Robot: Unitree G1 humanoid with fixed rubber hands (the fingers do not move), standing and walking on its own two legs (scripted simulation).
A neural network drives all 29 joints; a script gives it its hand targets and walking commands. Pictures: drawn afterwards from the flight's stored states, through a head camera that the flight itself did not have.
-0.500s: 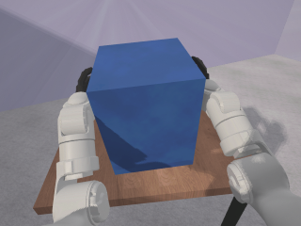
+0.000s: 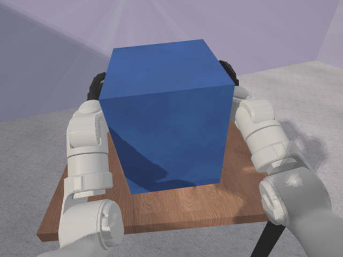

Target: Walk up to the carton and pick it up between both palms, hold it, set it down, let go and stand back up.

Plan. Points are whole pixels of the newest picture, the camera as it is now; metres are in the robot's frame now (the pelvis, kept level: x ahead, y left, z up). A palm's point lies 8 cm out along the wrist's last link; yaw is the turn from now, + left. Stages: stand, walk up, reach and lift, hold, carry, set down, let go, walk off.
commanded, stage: hold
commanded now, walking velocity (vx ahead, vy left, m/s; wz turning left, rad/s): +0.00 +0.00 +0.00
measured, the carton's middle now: (167, 116) +0.36 +0.00 +0.23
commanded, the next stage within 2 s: none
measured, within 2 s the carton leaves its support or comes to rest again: neither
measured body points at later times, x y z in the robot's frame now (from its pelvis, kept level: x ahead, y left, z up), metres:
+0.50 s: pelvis +0.00 +0.00 +0.00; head -0.08 +0.02 +0.44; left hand +0.38 +0.15 +0.26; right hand +0.38 -0.15 +0.27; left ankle +0.02 +0.13 -0.75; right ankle +0.00 -0.12 -0.75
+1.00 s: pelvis +0.00 +0.00 +0.00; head -0.08 +0.01 +0.44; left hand +0.38 +0.15 +0.26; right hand +0.39 -0.15 +0.27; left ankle +0.02 +0.13 -0.75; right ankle +0.00 -0.12 -0.75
